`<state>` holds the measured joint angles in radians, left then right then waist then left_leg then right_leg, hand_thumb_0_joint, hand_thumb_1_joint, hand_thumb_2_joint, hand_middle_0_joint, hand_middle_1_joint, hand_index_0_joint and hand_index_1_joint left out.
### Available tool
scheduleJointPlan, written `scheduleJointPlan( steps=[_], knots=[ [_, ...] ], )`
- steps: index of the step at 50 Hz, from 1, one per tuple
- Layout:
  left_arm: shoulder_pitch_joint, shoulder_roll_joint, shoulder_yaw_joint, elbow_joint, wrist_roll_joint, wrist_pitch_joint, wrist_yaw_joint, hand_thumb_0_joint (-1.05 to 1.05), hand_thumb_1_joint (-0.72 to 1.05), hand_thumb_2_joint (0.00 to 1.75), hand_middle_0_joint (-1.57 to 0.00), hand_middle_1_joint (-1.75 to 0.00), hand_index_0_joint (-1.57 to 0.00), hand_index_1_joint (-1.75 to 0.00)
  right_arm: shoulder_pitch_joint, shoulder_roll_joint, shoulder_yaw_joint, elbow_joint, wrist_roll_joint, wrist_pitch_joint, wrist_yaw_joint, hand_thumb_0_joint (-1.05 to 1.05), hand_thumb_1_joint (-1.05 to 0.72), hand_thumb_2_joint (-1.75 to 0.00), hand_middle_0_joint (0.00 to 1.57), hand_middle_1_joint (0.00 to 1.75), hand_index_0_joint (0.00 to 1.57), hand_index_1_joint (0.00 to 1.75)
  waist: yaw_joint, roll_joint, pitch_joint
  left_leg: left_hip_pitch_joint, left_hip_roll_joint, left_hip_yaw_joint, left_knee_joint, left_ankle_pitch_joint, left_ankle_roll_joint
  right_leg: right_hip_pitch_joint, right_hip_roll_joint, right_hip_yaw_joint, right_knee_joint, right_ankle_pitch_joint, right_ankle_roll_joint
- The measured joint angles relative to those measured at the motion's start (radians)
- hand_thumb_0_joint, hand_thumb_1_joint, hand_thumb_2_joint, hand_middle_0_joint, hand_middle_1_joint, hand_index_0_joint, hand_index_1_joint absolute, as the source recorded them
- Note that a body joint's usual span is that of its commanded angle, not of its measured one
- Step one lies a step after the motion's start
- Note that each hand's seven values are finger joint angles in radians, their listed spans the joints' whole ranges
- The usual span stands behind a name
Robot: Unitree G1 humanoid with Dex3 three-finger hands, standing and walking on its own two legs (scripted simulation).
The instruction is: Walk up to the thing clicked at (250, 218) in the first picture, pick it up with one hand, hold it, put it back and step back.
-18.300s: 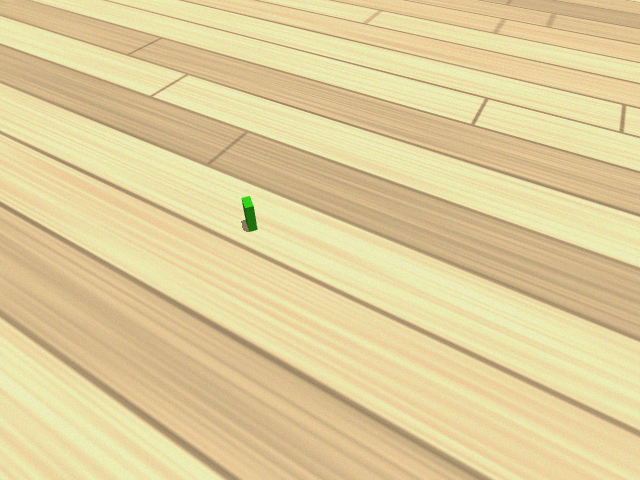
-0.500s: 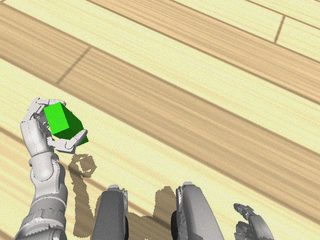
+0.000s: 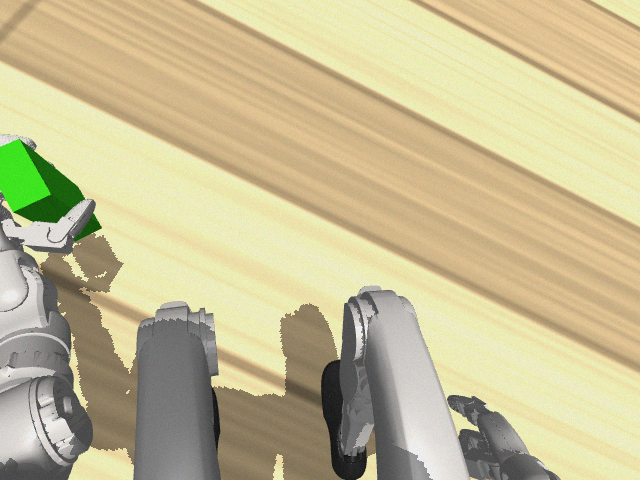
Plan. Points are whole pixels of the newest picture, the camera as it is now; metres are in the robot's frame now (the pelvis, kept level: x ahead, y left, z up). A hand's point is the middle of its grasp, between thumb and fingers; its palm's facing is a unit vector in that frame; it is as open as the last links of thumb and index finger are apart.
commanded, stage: crouch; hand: left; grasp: from the side
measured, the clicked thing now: (51, 197) +0.45 +0.28 -0.07
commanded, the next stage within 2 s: lower in 0.76 s
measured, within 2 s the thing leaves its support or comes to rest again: neither
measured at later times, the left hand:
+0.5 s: hand (60, 212) +0.46 +0.30 -0.16, palm faces +0.46 -0.89 -0.03, open 10.3 cm
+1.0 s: hand (72, 221) +0.47 +0.30 -0.21, palm faces +0.42 -0.91 -0.05, open 10.3 cm
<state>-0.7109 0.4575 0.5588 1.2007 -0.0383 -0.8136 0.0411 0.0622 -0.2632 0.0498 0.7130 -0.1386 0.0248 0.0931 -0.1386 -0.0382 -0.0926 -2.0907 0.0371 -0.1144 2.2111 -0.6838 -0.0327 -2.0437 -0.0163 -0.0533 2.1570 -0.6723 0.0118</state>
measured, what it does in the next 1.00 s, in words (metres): lowers itself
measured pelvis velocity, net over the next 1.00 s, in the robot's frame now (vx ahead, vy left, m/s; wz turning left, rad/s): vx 0.00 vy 0.01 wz -0.12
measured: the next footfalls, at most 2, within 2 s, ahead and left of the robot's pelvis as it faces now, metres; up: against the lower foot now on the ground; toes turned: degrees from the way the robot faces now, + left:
none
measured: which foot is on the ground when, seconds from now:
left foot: down 0.00-1.00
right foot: down 0.00-1.00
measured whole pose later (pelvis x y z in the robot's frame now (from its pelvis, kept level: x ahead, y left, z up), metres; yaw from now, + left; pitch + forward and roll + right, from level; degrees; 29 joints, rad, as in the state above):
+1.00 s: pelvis +0.00 +0.01 -0.10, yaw -7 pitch +23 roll -12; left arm -0.69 0.71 0.67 1.26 -0.06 -0.86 -0.02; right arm -0.02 -0.33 0.27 0.66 -0.24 0.08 0.13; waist -0.22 -0.12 0.15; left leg -2.28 0.02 -0.26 2.57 -0.70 -0.03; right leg -2.17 0.02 -0.14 2.41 -0.65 0.05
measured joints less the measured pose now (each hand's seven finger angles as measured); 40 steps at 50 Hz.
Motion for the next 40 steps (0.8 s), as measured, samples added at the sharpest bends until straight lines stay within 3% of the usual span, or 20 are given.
scheduleJointPlan(
  steps=[12,29,40],
  knots=[
    [-0.028,0.096,0.063,0.043,0.000,0.002,-0.030,-0.05,-0.57,1.16,-0.71,-1.15,-0.76,-1.19,0.002,-0.013,0.069,-0.002,-0.026,0.016,0.001,0.01,-0.90,-0.91,0.20,0.30,0.20,0.30,-0.035,-0.017,0.081,-0.116,-0.004,-0.045,0.168,0.007,0.002,-0.099,0.013,-0.025,0.137,0.022,0.012],
    [-0.012,0.177,0.096,0.029,0.007,-0.009,-0.036,-0.05,-0.56,1.16,-0.70,-1.16,-0.75,-1.20,-0.037,-0.042,0.146,-0.025,-0.069,0.037,0.022,0.00,-0.88,-0.90,0.20,0.30,0.21,0.30,-0.055,-0.053,0.179,-0.182,-0.017,-0.100,0.291,-0.001,0.007,-0.133,0.023,-0.061,0.217,0.024,0.030],
    [0.015,0.211,0.107,0.016,-0.008,-0.017,-0.056,-0.05,-0.56,1.16,-0.70,-1.16,-0.75,-1.20,-0.059,-0.060,0.181,-0.040,-0.088,0.051,0.031,0.00,-0.89,-0.90,0.20,0.30,0.21,0.30,-0.063,-0.071,0.221,-0.190,-0.022,-0.126,0.333,-0.012,0.007,-0.129,0.029,-0.078,0.241,0.019,0.037]
  ],
)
